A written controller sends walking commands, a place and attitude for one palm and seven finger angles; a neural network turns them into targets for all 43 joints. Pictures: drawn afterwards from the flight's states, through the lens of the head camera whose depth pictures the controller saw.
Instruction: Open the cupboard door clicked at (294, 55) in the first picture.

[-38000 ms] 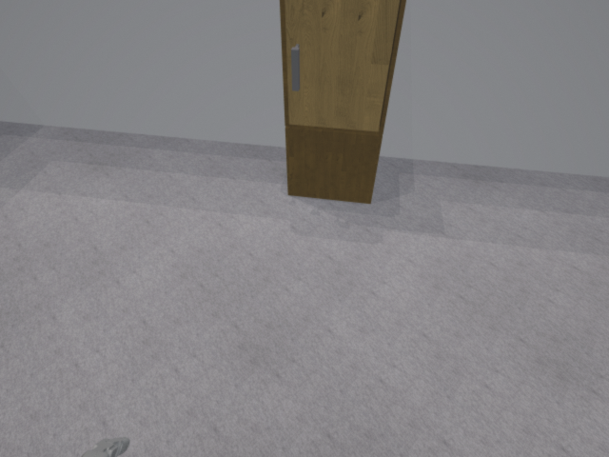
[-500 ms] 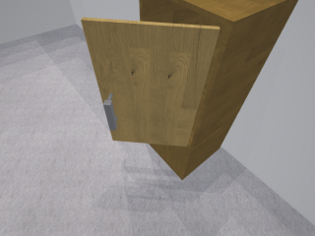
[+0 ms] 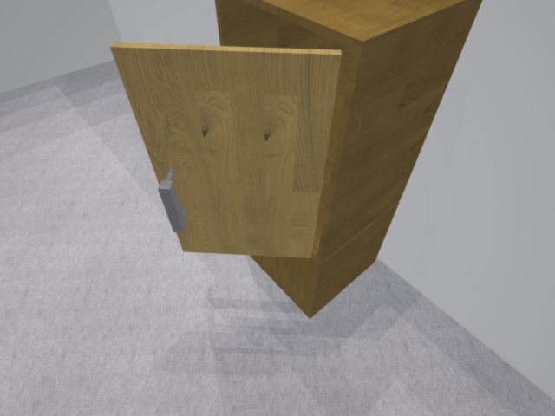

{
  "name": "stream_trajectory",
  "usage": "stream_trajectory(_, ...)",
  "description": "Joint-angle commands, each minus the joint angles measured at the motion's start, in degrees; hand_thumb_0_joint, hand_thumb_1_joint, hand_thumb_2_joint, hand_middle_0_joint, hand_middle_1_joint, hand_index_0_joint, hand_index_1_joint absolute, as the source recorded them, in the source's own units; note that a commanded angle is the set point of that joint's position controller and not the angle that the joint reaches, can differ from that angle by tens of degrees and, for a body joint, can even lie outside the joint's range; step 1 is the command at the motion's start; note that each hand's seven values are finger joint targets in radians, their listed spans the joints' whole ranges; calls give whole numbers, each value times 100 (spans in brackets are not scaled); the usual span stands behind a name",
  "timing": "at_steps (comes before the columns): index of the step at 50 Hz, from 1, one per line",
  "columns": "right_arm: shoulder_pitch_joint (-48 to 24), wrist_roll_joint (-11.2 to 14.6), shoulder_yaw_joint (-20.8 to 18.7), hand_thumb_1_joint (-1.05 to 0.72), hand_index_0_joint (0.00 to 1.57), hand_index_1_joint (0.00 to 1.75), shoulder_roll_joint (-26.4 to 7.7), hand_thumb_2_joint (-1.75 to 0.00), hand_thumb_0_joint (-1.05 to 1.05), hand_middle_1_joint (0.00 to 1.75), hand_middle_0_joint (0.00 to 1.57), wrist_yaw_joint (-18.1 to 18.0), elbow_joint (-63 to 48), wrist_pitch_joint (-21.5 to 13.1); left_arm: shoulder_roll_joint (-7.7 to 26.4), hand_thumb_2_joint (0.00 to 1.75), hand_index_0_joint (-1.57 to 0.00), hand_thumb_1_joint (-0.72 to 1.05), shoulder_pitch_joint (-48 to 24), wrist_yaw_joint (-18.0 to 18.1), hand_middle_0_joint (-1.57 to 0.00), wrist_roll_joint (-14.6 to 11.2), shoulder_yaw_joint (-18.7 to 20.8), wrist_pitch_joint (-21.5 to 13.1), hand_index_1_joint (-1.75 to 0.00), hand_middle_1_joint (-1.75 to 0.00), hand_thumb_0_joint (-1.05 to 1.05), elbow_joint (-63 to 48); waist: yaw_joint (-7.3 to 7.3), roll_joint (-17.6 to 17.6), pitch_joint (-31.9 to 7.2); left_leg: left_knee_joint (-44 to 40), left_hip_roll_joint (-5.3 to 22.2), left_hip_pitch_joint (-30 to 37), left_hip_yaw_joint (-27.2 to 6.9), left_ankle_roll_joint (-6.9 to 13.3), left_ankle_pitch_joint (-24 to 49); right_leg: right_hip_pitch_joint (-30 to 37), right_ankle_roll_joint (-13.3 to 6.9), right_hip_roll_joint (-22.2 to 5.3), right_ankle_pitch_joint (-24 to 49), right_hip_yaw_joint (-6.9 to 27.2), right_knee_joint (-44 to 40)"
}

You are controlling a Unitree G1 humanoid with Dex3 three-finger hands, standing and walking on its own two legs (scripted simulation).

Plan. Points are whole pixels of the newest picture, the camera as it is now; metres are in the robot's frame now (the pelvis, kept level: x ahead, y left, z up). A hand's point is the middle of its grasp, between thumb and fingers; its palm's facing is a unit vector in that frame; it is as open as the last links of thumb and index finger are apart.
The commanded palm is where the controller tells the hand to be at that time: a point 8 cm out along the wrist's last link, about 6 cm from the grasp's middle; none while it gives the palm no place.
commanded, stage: come to a stop and stand still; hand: left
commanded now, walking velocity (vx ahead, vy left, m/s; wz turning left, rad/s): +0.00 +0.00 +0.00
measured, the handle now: (175, 201) +0.57 +0.27 -0.10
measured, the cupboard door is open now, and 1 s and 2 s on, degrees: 46 46 46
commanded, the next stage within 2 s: look again from close up in 0.40 s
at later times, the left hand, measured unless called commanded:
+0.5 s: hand out of the picture -0.02 +0.13 -0.18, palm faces +0.06 -0.99 -0.16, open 7.4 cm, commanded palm none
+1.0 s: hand out of the picture +0.09 +0.25 -0.15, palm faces +0.04 -0.95 -0.31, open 7.4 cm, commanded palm none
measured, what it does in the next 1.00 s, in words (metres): stands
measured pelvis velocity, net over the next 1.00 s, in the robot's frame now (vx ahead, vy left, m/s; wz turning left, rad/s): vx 0.00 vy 0.02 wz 0.02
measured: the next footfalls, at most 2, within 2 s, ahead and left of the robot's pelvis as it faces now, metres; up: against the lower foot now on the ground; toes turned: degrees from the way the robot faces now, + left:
none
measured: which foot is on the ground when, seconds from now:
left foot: down 0.00-1.00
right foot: down 0.00-1.00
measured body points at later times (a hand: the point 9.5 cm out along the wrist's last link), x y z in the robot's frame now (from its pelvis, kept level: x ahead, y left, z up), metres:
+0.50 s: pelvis +0.00 -0.02 +0.00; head +0.01 -0.02 +0.45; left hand -0.02 +0.18 -0.16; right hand -0.03 -0.22 -0.16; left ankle +0.00 +0.11 -0.74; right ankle +0.01 -0.08 -0.74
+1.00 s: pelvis +0.00 +0.02 +0.00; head -0.02 +0.02 +0.45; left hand +0.08 +0.30 -0.13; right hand +0.10 -0.25 -0.13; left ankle +0.00 +0.11 -0.74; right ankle +0.01 -0.08 -0.74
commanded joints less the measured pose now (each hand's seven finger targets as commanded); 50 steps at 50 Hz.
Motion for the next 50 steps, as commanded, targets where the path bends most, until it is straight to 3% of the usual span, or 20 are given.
stream_trajectory(1, 378, -1, -50, -90, 20, 30, -393, -90, 0, 30, 20, -43, -115, -66, 542, 90, -20, 90, 382, 38, -20, -18, 73, -108, -30, -30, 0, -176, -43, -105, 300, -366, 529, -88, -579, 42, -26, -334, 30, -794, -86, 945, -787)
stream_trajectory(13, 623, -23, -41, -90, 20, 30, -287, -90, 0, 30, 20, -54, -92, -38, 461, 90, -20, 90, 574, 47, -20, -26, 110, -121, -30, -30, 0, -160, -24, -119, 396, -200, 442, -226, -519, 18, -52, -403, 76, -789, -562, 1002, -1010)
stream_trajectory(24, 762, -31, -24, -90, 20, 30, -262, -90, 0, 30, 20, -81, -93, -71, 415, 90, -20, 90, 621, 46, -20, -35, 131, -131, -30, -30, 0, -149, -1, -56, 323, -248, 485, -317, -533, 9, 59, -162, 91, -761, -140, 925, -887)
stream_trajectory(25, 80, -101, -180, -90, 20, 30, -1220, -90, 0, 30, 20, 13, -871, -12, 1644, 90, -20, 90, 287, 82, -20, 74, 117, -194, -30, -30, 0, -625, -198, 152, 1093, 70, 274, -636, -823, 15, 292, -648, 195, -705, 64, 792, -585)
stream_trajectory(26, 171, -99, -256, -90, 20, 30, -928, -90, 0, 30, 20, -39, -906, -105, 1136, 90, -20, 90, 392, 99, -20, 13, 244, -224, -30, -30, 0, -555, -24, 451, 42, 469, 460, -476, -674, 40, -144, -442, 78, -1025, -723, 1089, -485)
stream_trajectory(27, 253, -100, -287, -90, 20, 30, -900, -90, 0, 30, 20, -70, -811, -142, 1158, 90, -20, 90, 316, 98, -20, 45, 274, -266, -30, -30, 0, -535, -121, 488, -386, 611, 383, -401, -700, 70, -27, -247, -81, -1079, -521, 1301, -541)
stream_trajectory(28, 418, -82, -284, -90, 20, 30, -904, -90, 0, 30, 20, -73, -816, -138, 1235, 90, -20, 90, 223, 76, -20, 26, 267, -257, -30, -30, 0, -628, -138, 254, -595, 720, 311, -409, -660, 80, -129, -88, -140, -1160, -568, 1289, -609)
stream_trajectory(29, 478, -70, -311, -90, 20, 30, -881, -90, 0, 30, 20, -67, -849, -123, 1234, 90, -20, 90, 185, 65, -20, 39, 310, -244, -30, -30, 0, -687, -134, -35, -605, 791, 263, -492, -619, 78, -232, -106, -165, -1194, -734, 1360, -703)
stream_trajectory(31, 411, -66, -295, -90, 20, 30, -922, -90, 0, 30, 20, -38, -886, -115, 1231, 90, -20, 90, 104, 87, -20, 28, 328, -245, -30, -30, 0, -669, -111, -551, -332, 808, 266, -692, -608, 141, -141, -46, -109, -1219, -322, 1315, -729)
stream_trajectory(33, 319, -56, -331, -90, 20, 30, -1126, -90, 0, 30, 20, -40, -931, -147, 1288, 90, -20, 90, -59, 80, -20, 17, 350, -266, -30, -30, 0, -715, -153, -448, -92, 549, 380, -553, -693, 176, 144, -215, -222, -1099, 258, 1125, -511)
stream_trajectory(35, 285, -67, -286, -90, 20, 30, -1092, -90, 0, 30, 20, -37, -910, -162, 1202, 90, -20, 90, -30, 72, -20, 11, 313, -243, -30, -30, 0, -721, -92, -275, -72, 326, 491, -454, -699, 201, 528, -51, -169, -915, 962, 838, -225)
stream_trajectory(38, -14, -56, -291, -90, 20, 30, -1405, -90, 0, 30, 20, -54, -976, -173, 1412, 90, -20, 90, -124, 52, -20, -17, 320, -219, -30, -30, 0, -756, -24, -20, 2, 197, 614, -405, -798, 222, 1042, 35, -118, -843, 1457, 687, 25)
stream_trajectory(41, -276, -69, -266, -90, 20, 30, -1552, -90, 0, 30, 20, -43, -1012, -180, 1532, 90, -20, 90, -245, 24, -20, -13, 305, -177, -30, -30, 0, -816, 21, 105, -128, 108, 667, -267, -801, 217, 1354, 161, -91, -834, 1449, 638, 39)
stream_trajectory(50, -839, -80, -226, -90, 20, 30, -1895, -90, 0, 30, 20, 30, -1091, -171, 1813, 90, -20, 90, -778, -63, -20, 21, 256, -84, -30, -30, 0, -898, 24, 67, -92, -389, 730, -219, -925, 210, 658, 98, 35, -813, 500, 609, -249)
